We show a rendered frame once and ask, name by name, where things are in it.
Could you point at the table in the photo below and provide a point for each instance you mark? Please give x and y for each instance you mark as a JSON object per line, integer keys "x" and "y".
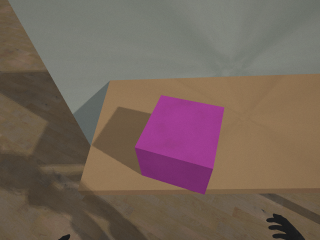
{"x": 269, "y": 140}

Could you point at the carton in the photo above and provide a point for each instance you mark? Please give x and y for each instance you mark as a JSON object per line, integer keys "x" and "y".
{"x": 179, "y": 143}

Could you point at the right robot hand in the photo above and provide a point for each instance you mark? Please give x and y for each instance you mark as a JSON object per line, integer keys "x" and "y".
{"x": 285, "y": 226}

